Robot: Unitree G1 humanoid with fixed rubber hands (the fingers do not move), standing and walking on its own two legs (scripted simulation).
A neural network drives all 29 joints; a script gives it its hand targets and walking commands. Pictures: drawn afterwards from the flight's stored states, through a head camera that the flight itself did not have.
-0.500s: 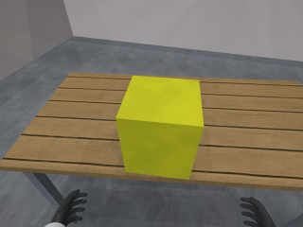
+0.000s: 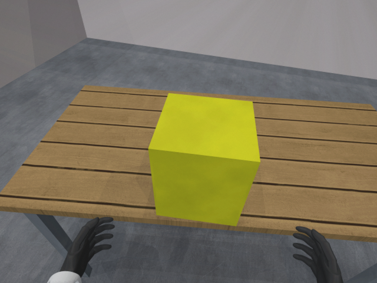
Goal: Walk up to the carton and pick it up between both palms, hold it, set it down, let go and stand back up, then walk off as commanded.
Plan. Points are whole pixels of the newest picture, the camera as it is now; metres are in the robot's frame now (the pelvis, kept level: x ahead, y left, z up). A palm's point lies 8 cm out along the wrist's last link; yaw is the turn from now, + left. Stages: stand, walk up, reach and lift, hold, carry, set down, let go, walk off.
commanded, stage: reach and lift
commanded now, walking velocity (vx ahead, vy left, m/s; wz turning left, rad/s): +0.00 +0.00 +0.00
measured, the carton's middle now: (202, 160) +0.41 -0.01 +0.04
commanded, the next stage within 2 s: none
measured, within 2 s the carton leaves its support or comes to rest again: neither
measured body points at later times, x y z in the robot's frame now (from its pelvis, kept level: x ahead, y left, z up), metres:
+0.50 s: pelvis +0.01 +0.00 +0.00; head -0.02 +0.01 +0.45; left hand +0.24 +0.21 +0.06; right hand +0.20 -0.20 +0.06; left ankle -0.03 +0.08 -0.75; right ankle +0.03 -0.12 -0.75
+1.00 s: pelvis +0.01 +0.00 +0.00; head -0.01 +0.02 +0.45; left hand +0.30 +0.20 +0.11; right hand +0.28 -0.18 +0.12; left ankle -0.03 +0.08 -0.75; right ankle +0.03 -0.12 -0.75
